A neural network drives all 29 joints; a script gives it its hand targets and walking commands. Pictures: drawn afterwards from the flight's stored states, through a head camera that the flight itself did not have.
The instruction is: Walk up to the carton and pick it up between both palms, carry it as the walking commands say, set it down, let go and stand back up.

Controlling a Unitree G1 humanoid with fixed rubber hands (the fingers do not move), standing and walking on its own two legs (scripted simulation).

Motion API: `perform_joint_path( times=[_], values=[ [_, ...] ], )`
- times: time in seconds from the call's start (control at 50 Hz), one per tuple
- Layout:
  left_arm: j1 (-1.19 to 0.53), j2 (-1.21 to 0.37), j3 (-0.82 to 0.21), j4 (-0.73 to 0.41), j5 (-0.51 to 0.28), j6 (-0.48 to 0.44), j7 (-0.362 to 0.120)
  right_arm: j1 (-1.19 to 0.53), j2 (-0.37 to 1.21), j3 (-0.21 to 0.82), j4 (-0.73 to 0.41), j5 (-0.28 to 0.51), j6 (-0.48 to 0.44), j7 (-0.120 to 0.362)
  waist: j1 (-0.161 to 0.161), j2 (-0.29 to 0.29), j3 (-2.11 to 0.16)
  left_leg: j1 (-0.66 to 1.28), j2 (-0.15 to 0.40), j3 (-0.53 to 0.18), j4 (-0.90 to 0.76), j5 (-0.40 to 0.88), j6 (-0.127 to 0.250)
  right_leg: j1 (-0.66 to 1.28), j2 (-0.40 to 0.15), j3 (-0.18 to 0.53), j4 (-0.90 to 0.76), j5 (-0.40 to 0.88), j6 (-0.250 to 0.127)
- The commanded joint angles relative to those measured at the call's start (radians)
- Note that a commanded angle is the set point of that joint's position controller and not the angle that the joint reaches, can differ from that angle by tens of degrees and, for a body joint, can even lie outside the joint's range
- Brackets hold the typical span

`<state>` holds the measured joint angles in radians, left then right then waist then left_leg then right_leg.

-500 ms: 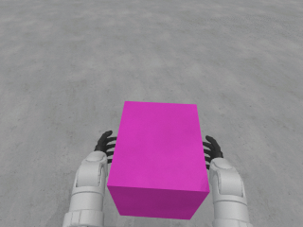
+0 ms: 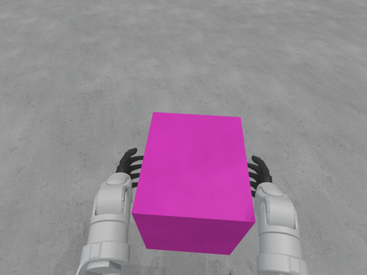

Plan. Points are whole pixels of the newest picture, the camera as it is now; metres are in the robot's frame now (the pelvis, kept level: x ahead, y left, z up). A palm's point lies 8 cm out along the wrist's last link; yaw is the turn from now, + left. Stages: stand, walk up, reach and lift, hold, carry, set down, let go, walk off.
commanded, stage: carry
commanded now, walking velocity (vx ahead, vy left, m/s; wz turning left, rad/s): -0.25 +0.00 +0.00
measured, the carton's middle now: (192, 184) +0.33 -0.01 -0.01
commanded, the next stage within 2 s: none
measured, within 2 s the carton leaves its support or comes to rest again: neither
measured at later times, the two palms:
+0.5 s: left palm (115, 232) +0.18 +0.13 +0.07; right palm (287, 242) +0.17 -0.18 +0.06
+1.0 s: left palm out of the picture +0.01 +0.19 +0.08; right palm out of the picture +0.03 -0.12 +0.09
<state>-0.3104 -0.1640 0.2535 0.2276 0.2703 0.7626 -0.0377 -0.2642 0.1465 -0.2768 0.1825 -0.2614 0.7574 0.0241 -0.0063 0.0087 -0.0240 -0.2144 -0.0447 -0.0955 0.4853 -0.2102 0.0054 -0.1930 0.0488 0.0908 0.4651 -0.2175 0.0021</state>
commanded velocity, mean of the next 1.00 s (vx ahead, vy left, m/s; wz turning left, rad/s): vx -0.25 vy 0.00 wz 0.00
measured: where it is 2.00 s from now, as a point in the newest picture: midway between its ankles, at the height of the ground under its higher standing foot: outside the picture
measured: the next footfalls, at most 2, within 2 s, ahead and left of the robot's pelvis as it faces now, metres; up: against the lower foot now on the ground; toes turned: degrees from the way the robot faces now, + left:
left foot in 0.68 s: -0.20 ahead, +0.11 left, +0.00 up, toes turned +7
right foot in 1.10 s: -0.30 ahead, -0.10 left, +0.00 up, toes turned -4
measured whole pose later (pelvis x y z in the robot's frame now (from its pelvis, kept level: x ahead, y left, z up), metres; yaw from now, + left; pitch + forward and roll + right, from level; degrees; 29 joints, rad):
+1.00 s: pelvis -0.26 +0.02 -0.01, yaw +1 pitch +5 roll -1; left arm -0.24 -0.15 0.16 -0.31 0.09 1.19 0.08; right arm -0.23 0.14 -0.19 -0.33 -0.13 1.19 -0.06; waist 0.05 -0.01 -0.06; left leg -0.42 0.03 0.10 0.57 -0.24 0.05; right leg -0.51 -0.01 -0.04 0.98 -0.44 0.06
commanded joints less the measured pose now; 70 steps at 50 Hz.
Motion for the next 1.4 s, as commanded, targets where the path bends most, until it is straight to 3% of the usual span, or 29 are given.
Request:
perform_joint_path(
  times=[0.0, 0.06, 0.14, 0.24, 0.26, 0.3, 0.34, 0.36, 0.38, 0.4, 0.42, 0.46, 0.54, 0.6, 0.66, 0.68, 0.7, 0.72, 0.74, 0.78, 0.8, 0.84, 1.0, 1.08, 1.1, 1.12, 1.14, 1.22, 1.38],
  values=[
    [-0.467, -0.907, -0.639, -0.061, -0.299, 0.001, -0.195, -0.629, 0.869, 0.716, -0.116, 0.354, -0.010, 0.223, 0.004, 0.010, -0.297, 0.002, 0.170, -0.040, 0.034, 0.155, 0.012, -0.068, -0.161, 0.052, 0.047, 0.139, -0.013],
    [-0.423, -0.880, -0.707, -0.150, -0.360, 0.054, -0.176, -0.614, 0.862, 0.786, -0.205, 0.402, 0.048, 0.198, 0.012, 0.019, -0.429, 0.021, 0.180, -0.024, 0.164, 0.564, 0.032, -0.015, -0.172, 0.024, 0.207, 0.496, -0.025],
    [-0.404, -0.854, -0.778, -0.330, -0.429, 0.152, -0.141, -0.571, 0.867, 0.842, -0.345, 0.492, 0.158, 0.174, 0.016, -0.052, -0.522, 0.020, 0.177, -0.012, 0.229, 0.647, 0.054, -0.031, -0.171, 0.022, 0.251, 0.612, -0.035],
    [-0.409, -0.824, -0.834, -0.471, -0.494, 0.263, -0.128, -0.523, 0.822, 0.882, -0.467, 0.523, 0.284, 0.151, 0.008, 0.107, -0.469, 0.024, 0.336, -0.160, 0.077, 0.586, 0.154, -0.220, -0.072, -0.063, 0.360, -0.015, -0.005],
    [-0.385, -0.818, -0.818, -0.438, -0.498, 0.296, -0.136, -0.496, 0.807, 0.868, -0.441, 0.509, 0.307, 0.146, 0.006, 0.209, -0.434, -0.053, 0.369, -0.221, 0.019, 0.470, 0.186, -0.225, -0.070, -0.089, 0.398, -0.217, 0.001],
    [-0.396, -0.825, -0.836, -0.461, -0.537, 0.335, -0.148, -0.441, 0.777, 0.846, -0.443, 0.489, 0.347, 0.136, 0.011, 0.212, -0.375, -0.228, 0.338, -0.172, -0.064, 0.113, 0.161, -0.135, -0.070, -0.130, 0.370, -0.239, -0.005],
    [-0.412, -0.849, -0.840, -0.503, -0.569, 0.362, -0.148, -0.491, 0.814, 0.866, -0.509, 0.510, 0.379, 0.126, 0.016, 0.057, -0.371, -0.262, 0.255, -0.088, 0.055, 0.106, 0.107, -0.034, -0.076, -0.112, 0.152, -0.065, 0.002],
    [-0.407, -0.846, -0.844, -0.527, -0.560, 0.370, -0.151, -0.510, 0.825, 0.888, -0.567, 0.523, 0.389, 0.124, 0.031, -0.138, -0.364, -0.397, 0.136, 0.011, 0.193, -0.034, 0.052, 0.036, -0.183, 0.044, -0.013, 0.001, -0.036],
    [-0.389, -0.861, -0.835, -0.517, -0.575, 0.378, -0.147, -0.526, 0.799, 0.871, -0.567, 0.546, 0.404, 0.123, 0.046, -0.405, -0.377, -0.455, -0.031, 0.172, 0.562, -0.343, -0.003, -0.043, -0.450, 0.338, -0.182, 0.059, -0.156],
    [-0.440, -0.852, -0.835, -0.550, -0.586, 0.383, -0.149, -0.578, 0.811, 0.889, -0.621, 0.542, 0.418, 0.119, 0.029, -0.407, -0.363, -0.326, 0.044, 0.089, 0.672, -0.404, -0.002, -0.202, -0.517, 0.362, -0.218, -0.055, -0.224],
    [-0.425, -0.845, -0.819, -0.526, -0.588, 0.404, -0.142, -0.555, 0.827, 0.895, -0.564, 0.564, 0.428, 0.121, 0.021, -0.199, -0.333, -0.267, 0.047, 0.093, 0.737, -0.321, -0.010, -0.280, -0.449, 0.262, -0.215, -0.074, -0.207],
    [-0.450, -0.830, -0.818, -0.586, -0.573, 0.426, -0.133, -0.522, 0.867, 0.898, -0.548, 0.577, 0.438, 0.132, 0.003, -0.091, -0.331, -0.287, 0.063, 0.137, 0.717, -0.226, -0.028, -0.239, -0.341, 0.089, -0.193, -0.075, -0.126],
    [-0.360, -0.840, -0.765, -0.516, -0.539, 0.457, -0.127, -0.473, 0.846, 0.877, -0.480, 0.588, 0.472, 0.140, 0.017, -0.192, -0.362, -0.277, 0.057, 0.192, 0.486, -0.299, -0.024, -0.072, -0.294, 0.010, -0.172, 0.030, -0.107],
    [-0.279, -0.810, -0.748, -0.459, -0.497, 0.470, -0.120, -0.479, 0.823, 0.867, -0.470, 0.584, 0.490, 0.145, 0.030, -0.222, -0.400, -0.250, 0.031, 0.183, 0.219, -0.362, -0.019, 0.066, -0.344, 0.102, -0.169, 0.105, -0.136],
    [-0.243, -0.817, -0.737, -0.445, -0.490, 0.468, -0.118, -0.498, 0.835, 0.879, -0.481, 0.598, 0.487, 0.154, 0.020, -0.238, -0.433, -0.045, 0.053, 0.177, -0.088, -0.188, -0.028, 0.041, -0.256, -0.012, -0.093, 0.234, -0.046],
    [-0.292, -0.834, -0.755, -0.459, -0.501, 0.464, -0.111, -0.455, 0.822, 0.845, -0.447, 0.575, 0.484, 0.153, 0.018, -0.098, -0.425, 0.041, 0.127, 0.073, -0.118, -0.096, -0.023, -0.067, -0.238, -0.030, -0.003, 0.295, -0.038],
    [-0.317, -0.814, -0.760, -0.481, -0.497, 0.457, -0.107, -0.431, 0.839, 0.848, -0.466, 0.571, 0.478, 0.159, 0.017, 0.015, -0.404, 0.148, 0.200, -0.003, -0.136, -0.098, -0.006, -0.259, -0.207, -0.083, 0.029, 0.063, -0.006],
    [-0.345, -0.823, -0.775, -0.531, -0.508, 0.460, -0.112, -0.438, 0.841, 0.841, -0.451, 0.548, 0.463, 0.167, 0.008, 0.322, -0.324, 0.003, 0.428, -0.194, -0.174, 0.062, 0.143, -0.395, -0.087, -0.240, 0.263, -0.277, 0.036],
    [-0.469, -0.879, -0.820, -0.595, -0.551, 0.457, -0.123, -0.451, 0.835, 0.832, -0.468, 0.553, 0.453, 0.170, -0.004, 0.376, -0.255, -0.160, 0.538, -0.251, -0.212, 0.038, 0.247, -0.412, -0.134, -0.130, 0.555, -0.330, 0.015],
    [-0.537, -0.929, -0.859, -0.618, -0.599, 0.432, -0.133, -0.577, 0.908, 0.878, -0.595, 0.612, 0.454, 0.174, 0.014, 0.104, -0.223, -0.162, 0.388, 0.020, -0.158, 0.241, 0.164, -0.438, -0.049, -0.057, 0.760, -0.225, 0.017],
    [-0.542, -0.971, -0.879, -0.619, -0.627, 0.432, -0.133, -0.637, 0.937, 0.896, -0.634, 0.643, 0.451, 0.170, 0.016, 0.082, -0.232, -0.139, 0.348, 0.070, -0.116, 0.376, 0.126, -0.433, -0.052, -0.066, 0.798, -0.161, 0.013],
    [-0.444, -0.947, -0.889, -0.612, -0.634, 0.433, -0.129, -0.542, 0.894, 0.871, -0.615, 0.614, 0.446, 0.155, 0.021, 0.081, -0.296, 0.022, 0.304, 0.109, -0.003, 0.683, 0.121, -0.467, -0.048, -0.096, 0.803, -0.116, 0.032],
    [-0.324, -0.877, -0.878, -0.531, -0.588, 0.457, -0.120, -0.296, 0.807, 0.793, -0.481, 0.480, 0.455, 0.142, -0.004, 0.237, -0.391, 0.226, 0.361, -0.052, 0.044, 0.824, 0.196, -0.376, -0.046, -0.161, 0.331, -0.297, 0.047],
    [-0.288, -0.877, -0.841, -0.525, -0.568, 0.440, -0.138, -0.329, 0.843, 0.842, -0.503, 0.507, 0.444, 0.144, -0.003, 0.060, -0.417, 0.019, 0.242, 0.038, 0.138, 0.524, 0.090, 0.003, -0.139, -0.114, -0.086, 0.133, 0.048],
    [-0.325, -0.893, -0.853, -0.559, -0.574, 0.436, -0.141, -0.373, 0.858, 0.854, -0.527, 0.517, 0.437, 0.149, 0.002, -0.024, -0.404, -0.161, 0.213, 0.055, 0.147, 0.166, 0.046, 0.142, -0.234, -0.018, -0.083, 0.225, 0.027],
    [-0.306, -0.894, -0.855, -0.548, -0.558, 0.424, -0.141, -0.398, 0.850, 0.879, -0.587, 0.532, 0.440, 0.152, 0.012, -0.273, -0.380, -0.385, 0.092, 0.182, 0.245, -0.191, -0.009, 0.208, -0.438, 0.146, -0.004, 0.747, -0.106],
    [-0.287, -0.894, -0.829, -0.565, -0.549, 0.405, -0.143, -0.504, 0.913, 0.943, -0.676, 0.590, 0.437, 0.158, 0.022, -0.437, -0.371, -0.343, 0.104, 0.152, 0.462, -0.431, -0.026, 0.039, -0.494, 0.180, -0.031, 0.777, -0.223],
    [-0.316, -0.894, -0.823, -0.652, -0.559, 0.398, -0.127, -0.543, 0.908, 0.974, -0.718, 0.651, 0.411, 0.152, 0.012, -0.122, -0.374, -0.362, 0.048, 0.096, 0.704, -0.282, -0.034, 0.049, -0.352, -0.012, 0.014, 0.742, -0.148],
    [-0.154, -0.807, -0.776, -0.591, -0.485, 0.438, -0.116, -0.357, 0.841, 0.941, -0.608, 0.614, 0.464, 0.145, 0.028, -0.255, -0.445, -0.250, 0.028, 0.164, 0.256, -0.339, -0.063, 0.184, -0.345, 0.079, -0.006, 0.646, -0.164]
  ],
)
